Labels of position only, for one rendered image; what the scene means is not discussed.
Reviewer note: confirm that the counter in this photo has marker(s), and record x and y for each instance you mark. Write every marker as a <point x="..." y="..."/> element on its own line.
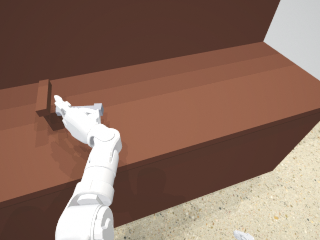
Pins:
<point x="200" y="101"/>

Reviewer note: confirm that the robot right hand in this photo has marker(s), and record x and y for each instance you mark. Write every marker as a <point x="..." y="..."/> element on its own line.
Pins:
<point x="239" y="235"/>

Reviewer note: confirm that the robot left upper arm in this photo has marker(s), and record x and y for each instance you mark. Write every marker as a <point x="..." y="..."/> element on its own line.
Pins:
<point x="86" y="222"/>

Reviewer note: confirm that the tap lever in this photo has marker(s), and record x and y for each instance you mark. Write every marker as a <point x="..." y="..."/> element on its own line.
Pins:
<point x="96" y="106"/>

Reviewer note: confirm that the robot left hand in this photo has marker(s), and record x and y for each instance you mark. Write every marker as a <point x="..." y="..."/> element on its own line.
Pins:
<point x="78" y="122"/>

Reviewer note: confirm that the left robot forearm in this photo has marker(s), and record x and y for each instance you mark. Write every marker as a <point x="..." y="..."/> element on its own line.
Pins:
<point x="96" y="186"/>

